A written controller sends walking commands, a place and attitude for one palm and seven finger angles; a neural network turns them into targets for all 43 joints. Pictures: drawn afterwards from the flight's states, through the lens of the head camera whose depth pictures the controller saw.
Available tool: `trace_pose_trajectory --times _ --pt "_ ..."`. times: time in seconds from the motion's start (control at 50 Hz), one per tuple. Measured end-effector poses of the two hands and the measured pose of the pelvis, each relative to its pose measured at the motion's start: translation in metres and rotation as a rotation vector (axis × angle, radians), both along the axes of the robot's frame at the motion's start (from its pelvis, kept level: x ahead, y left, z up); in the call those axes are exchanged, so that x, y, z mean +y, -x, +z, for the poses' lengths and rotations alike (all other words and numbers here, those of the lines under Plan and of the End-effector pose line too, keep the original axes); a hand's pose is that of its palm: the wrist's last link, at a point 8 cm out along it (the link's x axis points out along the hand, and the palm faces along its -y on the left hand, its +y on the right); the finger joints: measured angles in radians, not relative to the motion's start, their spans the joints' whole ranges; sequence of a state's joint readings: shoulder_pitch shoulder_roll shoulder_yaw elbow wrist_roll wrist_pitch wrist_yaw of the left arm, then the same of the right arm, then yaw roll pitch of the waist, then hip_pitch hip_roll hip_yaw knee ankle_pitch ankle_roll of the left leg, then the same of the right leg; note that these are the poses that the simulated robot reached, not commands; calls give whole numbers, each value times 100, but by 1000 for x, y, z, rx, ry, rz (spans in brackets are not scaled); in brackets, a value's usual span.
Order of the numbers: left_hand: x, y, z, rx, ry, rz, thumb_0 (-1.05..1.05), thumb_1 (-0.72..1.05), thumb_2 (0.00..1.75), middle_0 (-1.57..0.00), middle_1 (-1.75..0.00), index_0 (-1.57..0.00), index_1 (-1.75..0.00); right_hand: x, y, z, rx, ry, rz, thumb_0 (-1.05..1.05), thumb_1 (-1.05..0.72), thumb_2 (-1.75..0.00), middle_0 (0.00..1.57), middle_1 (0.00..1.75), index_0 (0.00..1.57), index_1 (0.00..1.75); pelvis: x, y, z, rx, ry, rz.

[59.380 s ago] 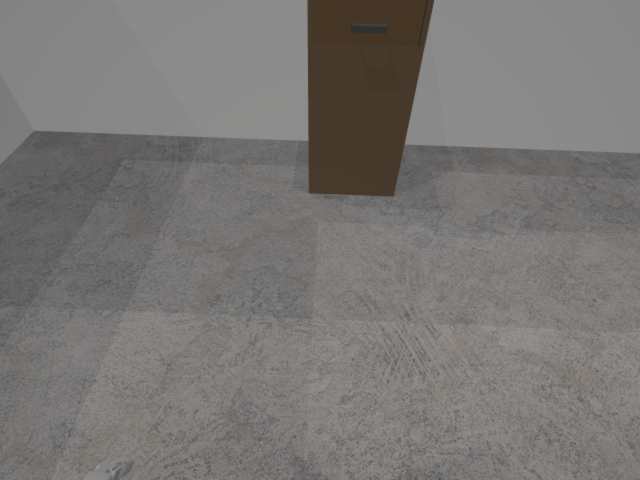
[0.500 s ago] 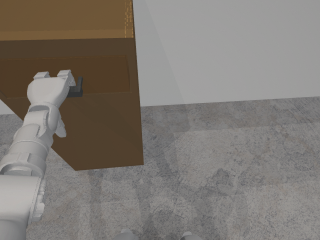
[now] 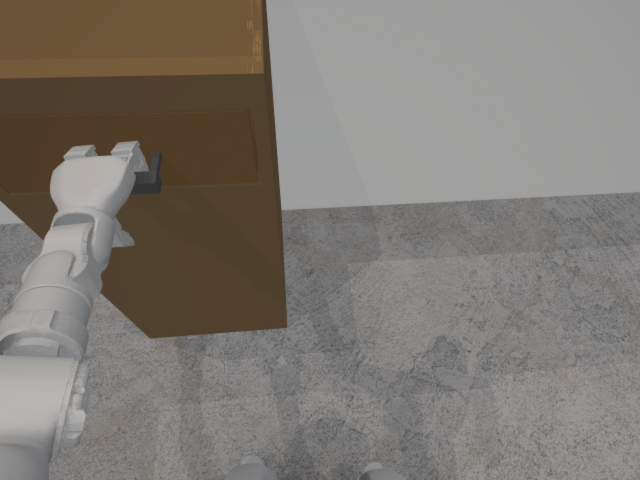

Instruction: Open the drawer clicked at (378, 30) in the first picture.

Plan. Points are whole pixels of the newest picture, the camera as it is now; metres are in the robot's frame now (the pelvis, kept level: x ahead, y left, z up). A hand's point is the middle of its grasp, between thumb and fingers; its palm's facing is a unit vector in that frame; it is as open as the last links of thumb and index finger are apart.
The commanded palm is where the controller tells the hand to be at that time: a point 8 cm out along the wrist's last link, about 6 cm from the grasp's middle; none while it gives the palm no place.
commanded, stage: close the thumb around the handle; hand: left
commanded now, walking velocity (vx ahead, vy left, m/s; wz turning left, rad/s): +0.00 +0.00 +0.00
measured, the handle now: (115, 172) +0.51 +0.26 +0.05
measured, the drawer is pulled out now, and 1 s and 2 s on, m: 0.00 0.04 0.16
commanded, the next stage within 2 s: pull the drawer open in 0.38 s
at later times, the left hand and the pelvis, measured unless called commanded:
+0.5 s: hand (112, 213) +0.46 +0.26 +0.03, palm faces -0.06 -0.01 -1.00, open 5.5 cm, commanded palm +0.44 +0.26 +0.09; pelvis +0.00 +0.00 +0.00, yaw +0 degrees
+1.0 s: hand (107, 238) +0.42 +0.26 +0.03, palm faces -0.02 -0.04 -1.00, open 5.5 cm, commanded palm +0.38 +0.26 +0.09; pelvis +0.01 +0.01 +0.01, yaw -1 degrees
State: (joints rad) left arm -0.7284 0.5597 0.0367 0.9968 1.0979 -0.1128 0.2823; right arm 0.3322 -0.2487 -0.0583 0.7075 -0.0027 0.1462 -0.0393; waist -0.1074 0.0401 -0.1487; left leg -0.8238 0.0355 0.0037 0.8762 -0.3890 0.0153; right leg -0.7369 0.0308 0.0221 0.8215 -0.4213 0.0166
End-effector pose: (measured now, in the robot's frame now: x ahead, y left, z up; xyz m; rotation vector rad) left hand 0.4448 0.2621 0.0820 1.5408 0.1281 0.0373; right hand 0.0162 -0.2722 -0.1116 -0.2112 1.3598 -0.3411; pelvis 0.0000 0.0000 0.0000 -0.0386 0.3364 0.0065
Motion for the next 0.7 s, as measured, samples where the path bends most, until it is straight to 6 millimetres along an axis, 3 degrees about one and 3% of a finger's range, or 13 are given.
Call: trace_pose_trajectory --times 0.3,0.7 --pt "1 6 3 0 1 -19 0 70 81 -39 -133 -40 -133 -3 -6 0 -12 -3 0 0 -91 -89 20 30 20 30 -2 -3 1 -8 -3 -1" --pt "0 11 1 3 -1 -11 1 73 81 -34 -136 -41 -135 2 -4 1 -24 -11 -7 0 -91 -89 20 30 20 30 1 -1 2 -16 -3 -6"
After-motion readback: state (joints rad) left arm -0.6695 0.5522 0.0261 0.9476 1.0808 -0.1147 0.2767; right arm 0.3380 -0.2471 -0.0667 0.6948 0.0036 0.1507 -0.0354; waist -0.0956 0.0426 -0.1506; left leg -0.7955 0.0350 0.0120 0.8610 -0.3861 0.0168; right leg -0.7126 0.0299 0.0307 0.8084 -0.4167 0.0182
